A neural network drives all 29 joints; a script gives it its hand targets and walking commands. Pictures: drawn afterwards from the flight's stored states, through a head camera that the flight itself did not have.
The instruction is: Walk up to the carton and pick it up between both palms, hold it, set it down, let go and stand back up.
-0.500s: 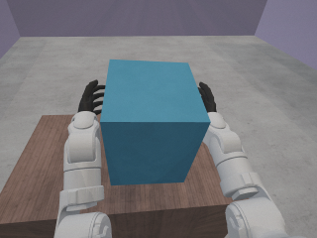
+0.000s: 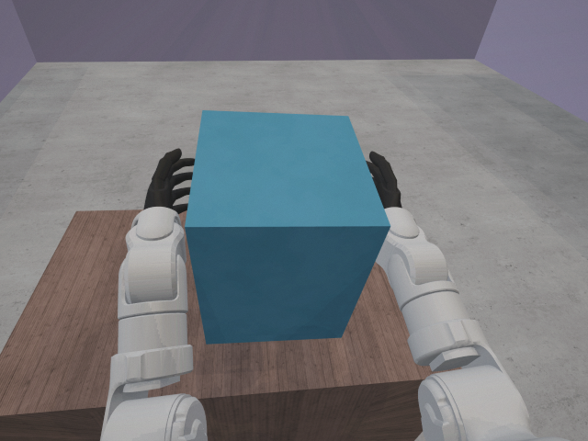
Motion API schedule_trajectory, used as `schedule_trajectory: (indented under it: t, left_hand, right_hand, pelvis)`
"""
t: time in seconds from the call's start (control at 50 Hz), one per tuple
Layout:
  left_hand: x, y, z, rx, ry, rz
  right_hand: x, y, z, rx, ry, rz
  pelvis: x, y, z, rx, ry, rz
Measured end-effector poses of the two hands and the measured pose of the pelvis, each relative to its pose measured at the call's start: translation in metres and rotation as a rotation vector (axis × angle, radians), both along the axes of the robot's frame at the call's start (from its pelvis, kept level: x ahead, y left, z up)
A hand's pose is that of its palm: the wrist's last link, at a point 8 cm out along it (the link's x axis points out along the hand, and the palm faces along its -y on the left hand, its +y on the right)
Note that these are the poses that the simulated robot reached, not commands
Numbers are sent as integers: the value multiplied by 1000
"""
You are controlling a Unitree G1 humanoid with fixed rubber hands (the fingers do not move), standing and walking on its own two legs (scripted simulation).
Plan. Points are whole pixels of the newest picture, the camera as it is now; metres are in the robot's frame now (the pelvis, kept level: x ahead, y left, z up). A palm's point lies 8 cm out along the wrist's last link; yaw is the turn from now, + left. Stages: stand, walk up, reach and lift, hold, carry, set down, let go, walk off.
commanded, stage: hold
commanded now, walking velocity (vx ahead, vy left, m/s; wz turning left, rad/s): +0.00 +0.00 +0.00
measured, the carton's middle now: (276, 231) +0.37 +0.01 +0.13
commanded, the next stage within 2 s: set down in 1.18 s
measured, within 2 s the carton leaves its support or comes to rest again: neither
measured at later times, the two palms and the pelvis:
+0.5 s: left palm (159, 213) +0.35 +0.16 +0.18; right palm (385, 210) +0.36 -0.13 +0.18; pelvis -0.01 +0.00 +0.00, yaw +0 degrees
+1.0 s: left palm (162, 212) +0.35 +0.16 +0.18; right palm (386, 208) +0.36 -0.14 +0.18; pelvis +0.00 +0.00 +0.00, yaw +0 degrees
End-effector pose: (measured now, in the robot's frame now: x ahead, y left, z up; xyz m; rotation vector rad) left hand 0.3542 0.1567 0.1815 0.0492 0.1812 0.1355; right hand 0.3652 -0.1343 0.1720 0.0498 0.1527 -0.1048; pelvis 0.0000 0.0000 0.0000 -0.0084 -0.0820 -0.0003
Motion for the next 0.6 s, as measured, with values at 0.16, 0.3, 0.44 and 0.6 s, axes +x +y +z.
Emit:
schedule_trajectory:
  t: [0.16,0.3,0.44,0.6]
  left_hand:
    - [-6,2,2,-3,-15,1]
    - [-11,3,4,-5,-21,-2]
    - [-10,4,3,-6,-16,-3]
    - [-3,-1,1,-4,-8,-10]
  right_hand:
    - [-5,2,5,1,-16,0]
    - [-11,3,7,-1,-23,-2]
    - [-10,4,6,-4,-19,-1]
    - [-5,-1,3,-2,-12,-8]
  pelvis:
    - [-3,2,0,-2,-8,0]
    - [-7,3,-1,-3,-16,0]
    - [-7,3,-1,-3,-17,0]
    - [-3,1,0,-1,-8,0]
